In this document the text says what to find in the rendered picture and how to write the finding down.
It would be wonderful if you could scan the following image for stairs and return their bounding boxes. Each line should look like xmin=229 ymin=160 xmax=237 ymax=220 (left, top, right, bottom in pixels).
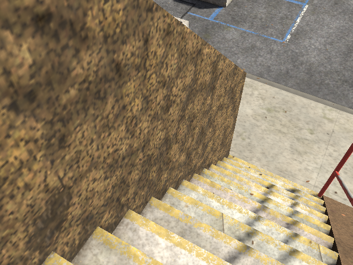
xmin=42 ymin=155 xmax=339 ymax=265

